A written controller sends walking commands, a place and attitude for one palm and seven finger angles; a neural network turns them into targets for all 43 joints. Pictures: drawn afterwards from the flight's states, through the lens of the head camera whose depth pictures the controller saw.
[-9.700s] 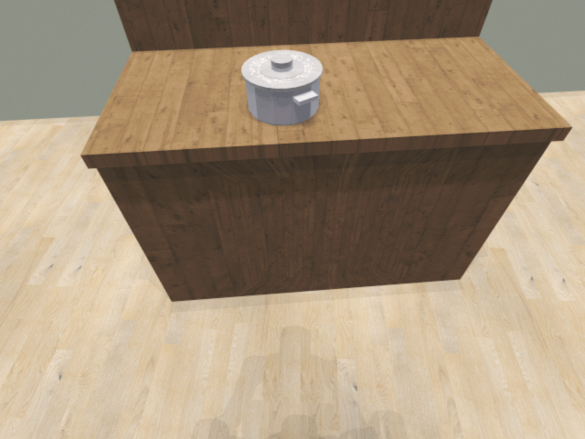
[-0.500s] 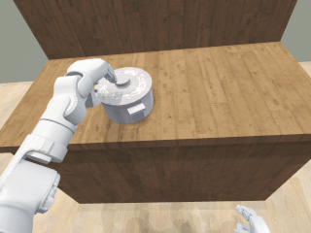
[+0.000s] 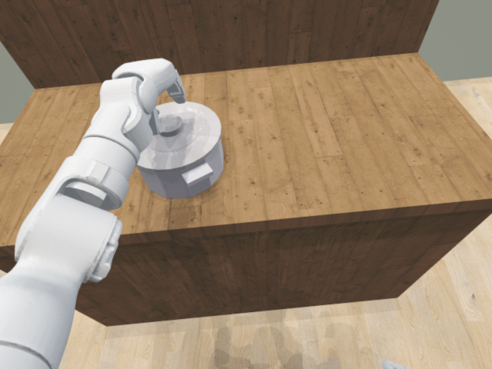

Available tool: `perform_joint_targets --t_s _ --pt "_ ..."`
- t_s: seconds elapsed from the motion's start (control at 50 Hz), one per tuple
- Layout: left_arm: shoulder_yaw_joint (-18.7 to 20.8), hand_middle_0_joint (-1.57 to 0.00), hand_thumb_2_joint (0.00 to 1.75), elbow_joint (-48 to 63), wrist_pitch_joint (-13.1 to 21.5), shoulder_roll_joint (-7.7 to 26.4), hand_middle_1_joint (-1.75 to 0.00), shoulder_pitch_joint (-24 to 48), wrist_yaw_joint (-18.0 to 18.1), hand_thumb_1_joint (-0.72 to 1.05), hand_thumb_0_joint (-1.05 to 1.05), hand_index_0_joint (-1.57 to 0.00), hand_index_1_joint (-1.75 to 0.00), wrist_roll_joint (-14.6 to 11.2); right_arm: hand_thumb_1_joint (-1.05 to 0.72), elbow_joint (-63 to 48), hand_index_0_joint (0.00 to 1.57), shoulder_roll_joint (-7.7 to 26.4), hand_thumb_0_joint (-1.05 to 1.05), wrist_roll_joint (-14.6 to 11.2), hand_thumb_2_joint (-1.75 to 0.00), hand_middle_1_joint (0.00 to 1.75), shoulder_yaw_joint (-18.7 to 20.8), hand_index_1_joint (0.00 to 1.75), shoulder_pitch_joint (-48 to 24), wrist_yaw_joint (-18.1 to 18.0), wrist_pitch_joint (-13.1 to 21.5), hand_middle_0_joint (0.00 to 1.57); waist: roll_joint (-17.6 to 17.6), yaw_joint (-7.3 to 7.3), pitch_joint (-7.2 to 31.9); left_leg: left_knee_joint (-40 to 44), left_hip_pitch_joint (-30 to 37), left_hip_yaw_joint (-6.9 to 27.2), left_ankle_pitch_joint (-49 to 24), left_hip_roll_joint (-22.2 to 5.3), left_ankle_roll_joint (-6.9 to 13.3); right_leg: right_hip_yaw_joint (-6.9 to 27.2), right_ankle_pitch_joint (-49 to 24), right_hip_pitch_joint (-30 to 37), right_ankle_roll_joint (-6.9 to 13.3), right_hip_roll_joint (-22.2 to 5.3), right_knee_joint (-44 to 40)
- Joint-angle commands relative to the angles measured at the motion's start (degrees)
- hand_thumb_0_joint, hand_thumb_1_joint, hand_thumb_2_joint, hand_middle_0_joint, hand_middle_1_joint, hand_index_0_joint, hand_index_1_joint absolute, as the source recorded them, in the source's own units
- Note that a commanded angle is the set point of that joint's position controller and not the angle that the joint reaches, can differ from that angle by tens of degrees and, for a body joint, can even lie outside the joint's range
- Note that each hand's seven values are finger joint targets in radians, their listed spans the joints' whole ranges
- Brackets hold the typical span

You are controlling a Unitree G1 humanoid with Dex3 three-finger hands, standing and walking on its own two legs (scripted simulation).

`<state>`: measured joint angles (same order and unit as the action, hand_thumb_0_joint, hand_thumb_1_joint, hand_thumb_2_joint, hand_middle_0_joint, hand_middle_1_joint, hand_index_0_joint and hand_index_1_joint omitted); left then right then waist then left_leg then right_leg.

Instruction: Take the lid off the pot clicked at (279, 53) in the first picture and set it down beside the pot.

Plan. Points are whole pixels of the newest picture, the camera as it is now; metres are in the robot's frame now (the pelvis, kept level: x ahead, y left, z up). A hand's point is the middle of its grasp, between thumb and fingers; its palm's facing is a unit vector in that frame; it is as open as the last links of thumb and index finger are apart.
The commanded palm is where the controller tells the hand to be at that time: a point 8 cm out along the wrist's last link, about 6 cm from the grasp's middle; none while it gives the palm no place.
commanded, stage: move the open hand above the knob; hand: left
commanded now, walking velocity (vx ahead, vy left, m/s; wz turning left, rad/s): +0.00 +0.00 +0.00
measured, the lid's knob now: (169, 125) +0.54 +0.13 +0.10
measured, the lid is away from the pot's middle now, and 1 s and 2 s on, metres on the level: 0.00 0.00 0.00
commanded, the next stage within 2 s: lower the open fingers around the knob in 0.84 s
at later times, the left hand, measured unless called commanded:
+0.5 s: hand (153, 105) +0.51 +0.13 +0.17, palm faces -0.29 -0.06 -0.96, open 10.1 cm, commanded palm +0.50 +0.13 +0.23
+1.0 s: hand (161, 108) +0.50 +0.12 +0.17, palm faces -0.31 -0.07 -0.95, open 10.1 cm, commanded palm +0.50 +0.13 +0.22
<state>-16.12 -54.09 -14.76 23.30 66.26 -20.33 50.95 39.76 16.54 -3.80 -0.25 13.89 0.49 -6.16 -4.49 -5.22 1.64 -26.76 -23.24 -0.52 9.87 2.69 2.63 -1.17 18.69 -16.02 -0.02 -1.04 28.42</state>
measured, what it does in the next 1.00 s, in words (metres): stands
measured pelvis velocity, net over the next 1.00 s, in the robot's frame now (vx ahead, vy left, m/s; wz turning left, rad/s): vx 0.00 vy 0.00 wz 0.00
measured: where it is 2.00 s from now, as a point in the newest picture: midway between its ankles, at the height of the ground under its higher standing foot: outside the picture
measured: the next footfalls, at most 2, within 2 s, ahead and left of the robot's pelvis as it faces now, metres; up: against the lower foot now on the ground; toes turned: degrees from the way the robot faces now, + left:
none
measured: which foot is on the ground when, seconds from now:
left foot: down 0.00-1.00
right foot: down 0.00-1.00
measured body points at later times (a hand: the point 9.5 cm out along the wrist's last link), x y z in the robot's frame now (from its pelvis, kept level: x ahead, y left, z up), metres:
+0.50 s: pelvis +0.01 +0.01 +0.00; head +0.06 -0.02 +0.45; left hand +0.52 +0.13 +0.22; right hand +0.05 -0.26 -0.14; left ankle +0.03 +0.09 -0.74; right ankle -0.05 -0.12 -0.74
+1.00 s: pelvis +0.00 +0.00 +0.00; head +0.04 -0.02 +0.45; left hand +0.51 +0.12 +0.22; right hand +0.06 -0.26 -0.14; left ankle +0.03 +0.09 -0.74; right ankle -0.05 -0.12 -0.74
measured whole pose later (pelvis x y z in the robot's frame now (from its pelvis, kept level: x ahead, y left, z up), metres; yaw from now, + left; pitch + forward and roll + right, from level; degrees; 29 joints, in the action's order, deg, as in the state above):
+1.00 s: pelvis +0.00 +0.00 +0.00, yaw +0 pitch +8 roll +0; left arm -16.0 -63.7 -16.2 21.3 72.2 -18.9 51.7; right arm 41.3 16.3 -3.6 -0.2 15.2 0.3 -4.8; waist -4.4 -6.4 3.4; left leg -27.7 -26.1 -0.7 10.1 2.6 2.9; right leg -1.0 18.4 -18.6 -0.3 -0.9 28.6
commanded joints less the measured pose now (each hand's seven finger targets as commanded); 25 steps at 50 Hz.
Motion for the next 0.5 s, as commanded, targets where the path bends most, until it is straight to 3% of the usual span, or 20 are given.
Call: perform_joint_targets --t_s 0.0,0.02,0.06,0.08,0.1,0.16,0.18,0.2,0.26,0.3,0.32,0.38,0.42,0.44,0.48 --pt "4.3 -0.84 1.52 8.1 0.0 12.4 -0.08 35.8 2.7 -0.34 0.0 -0.84 -0.08 1.7 -0.9 -4.9 0.2 7.0 0.0 0.4 -0.9 0.3 2.7 0.3 1.6 -0.5 2.4 0.2 5.9 -1.93 25.7 -1.3 21.8 2.5 -16.4 0.5 2.2 -0.7 -24.3 -3.2 1.7 3.0 -2.9" --pt "4.4 -0.84 1.52 5.4 -0.4 12.6 -0.08 36.3 2.9 -0.34 0.0 -0.84 -0.08 2.2 -0.9 -4.3 0.2 7.2 0.0 0.5 -0.9 0.3 2.8 0.3 2.4 -0.7 2.5 0.2 6.6 -2.39 24.3 -1.3 21.1 2.4 -15.6 0.4 2.3 -0.8 -23.6 -4.1 1.6 3.2 -3.1" --pt "6.7 -0.84 1.52 2.4 -0.9 15.5 -0.08 34.9 3.2 -0.34 0.0 -0.84 -0.08 2.7 -0.9 -3.7 0.2 7.7 0.0 0.6 -0.9 0.3 2.7 0.3 3.5 -0.8 2.5 0.2 6.9 -1.92 24.4 -1.0 19.5 2.2 -15.4 0.3 2.2 -0.7 -24.0 -3.2 1.7 3.1 -3.1" --pt "6.2 -0.84 1.52 1.5 -0.6 14.4 -0.08 33.6 3.0 -0.34 0.0 -0.84 -0.08 2.3 -0.9 -4.1 0.2 7.6 0.0 0.7 -0.9 0.3 2.8 0.3 3.8 -0.8 2.5 0.2 7.4 -1.9 24.6 -1.3 18.7 2.1 -16.7 0.4 2.4 -0.6 -25.7 -2.4 1.8 2.9 -3.2" --pt "6.9 -0.84 1.52 1.9 -0.6 15.6 -0.08 34.0 3.0 -0.34 0.0 -0.84 -0.08 2.9 -0.9 -4.1 0.2 7.8 0.0 0.7 -0.9 0.3 2.8 0.3 3.6 -0.7 2.5 0.2 7.3 -1.75 25.6 -1.3 19.1 2.0 -17.2 0.2 2.3 -0.5 -26.2 -2.1 1.6 2.9 -2.8" --pt "5.1 -0.84 1.52 4.6 0.1 13.6 -0.08 36.2 3.0 -0.34 0.0 -0.84 -0.08 3.5 -0.9 -4.6 0.2 7.3 0.0 0.8 -0.9 0.3 3.1 0.3 4.0 -0.5 2.9 0.2 3.9 -1.83 27.2 -1.9 22.3 2.8 -20.6 -0.1 2.1 -0.8 -25.7 -3.9 1.8 3.2 -2.6" --pt "5.7 -0.84 1.52 4.6 0.6 13.2 -0.08 34.6 2.8 -0.34 0.0 -0.84 -0.08 2.9 -0.9 -4.9 0.2 7.2 0.0 1.0 -0.9 0.3 3.5 0.3 4.8 -0.5 3.0 0.2 5.6 -1.74 28.2 -2.6 22.5 2.5 -22.5 -0.1 2.6 -0.6 -27.7 -2.9 1.7 3.1 -3.0" --pt "8.4 -0.84 1.52 3.6 0.5 17.0 -0.08 33.7 2.9 -0.34 0.0 -0.84 -0.08 3.4 -0.9 -4.5 0.2 7.7 0.0 1.0 -0.9 0.3 3.5 0.3 4.8 -0.5 2.9 0.2 5.7 -1.42 27.7 -2.5 21.8 2.3 -22.2 -0.2 2.6 -0.3 -28.5 -2.1 1.6 3.2 -2.9" --pt "5.2 -0.84 1.52 4.7 0.3 13.8 -0.08 36.8 3.0 -0.34 0.0 -0.84 -0.08 3.1 -0.9 -4.4 0.2 7.4 0.0 0.6 -0.9 0.3 3.4 0.3 4.8 -0.6 3.1 0.2 5.5 -2.27 25.8 -1.7 21.2 2.2 -18.6 -0.1 2.5 -0.8 -25.6 -4.1 1.5 3.4 -3.4" --pt "8.9 -0.84 1.52 7.0 1.4 18.3 -0.08 36.7 3.1 -0.34 0.0 -0.84 -0.08 3.0 -0.9 -4.7 0.2 7.7 0.0 0.9 -0.9 0.3 3.7 0.3 5.2 -0.8 3.5 0.2 4.8 -1.48 29.1 -2.2 22.8 2.5 -21.0 -0.2 2.7 -0.3 -27.5 -2.1 1.5 3.3 -3.2" --pt "8.5 -0.84 1.52 7.6 1.7 18.0 -0.08 36.4 3.2 -0.34 0.0 -0.84 -0.08 3.1 -0.9 -4.9 0.2 7.4 0.0 0.9 -0.9 0.3 3.6 0.3 5.0 -0.8 3.7 0.2 3.9 -1.46 30.0 -2.4 23.8 2.4 -22.2 -0.1 2.8 -0.1 -28.1 -2.0 1.5 3.2 -3.2" --pt "6.1 -0.84 1.52 6.5 1.6 14.0 -0.08 32.7 2.9 -0.34 0.0 -0.84 -0.08 2.8 -0.9 -4.6 0.2 7.2 0.0 0.9 -0.9 0.3 3.9 0.3 5.5 -0.4 3.5 0.2 3.4 -1.43 28.0 -3.1 24.4 2.7 -25.7 -0.6 2.6 -0.9 -27.8 -4.3 1.6 3.2 -3.1" --pt "5.8 -0.84 1.52 6.8 1.1 13.2 -0.08 31.5 2.8 -0.34 0.0 -0.84 -0.08 2.6 -0.9 -4.9 0.2 7.2 0.0 0.7 -0.9 0.3 3.8 0.3 4.1 0.1 3.2 0.2 4.6 -1.23 26.4 -2.7 24.1 2.7 -23.3 -0.6 2.4 -1.1 -25.7 -5.2 1.5 3.4 -3.1" --pt "3.6 -0.84 1.52 5.9 0.7 10.4 -0.08 30.9 2.5 -0.34 0.0 -0.84 -0.08 2.1 -0.9 -4.9 0.2 7.0 0.0 0.5 -0.9 0.3 3.7 0.3 3.8 0.2 3.0 0.2 4.7 -1.62 25.2 -2.8 23.8 2.6 -22.4 -0.4 2.5 -1.2 -25.0 -6.2 1.5 3.5 -3.2" --pt "4.3 -0.84 1.52 6.1 0.5 11.3 -0.08 32.5 2.2 -0.34 0.0 -0.84 -0.08 1.3 -0.9 -4.5 0.2 7.4 0.0 0.5 -0.9 0.3 3.8 0.3 3.9 -0.1 2.6 0.2 6.1 -2.11 23.9 -2.6 22.3 2.3 -19.5 -0.3 2.6 -1.2 -24.5 -6.1 1.5 3.2 -3.8"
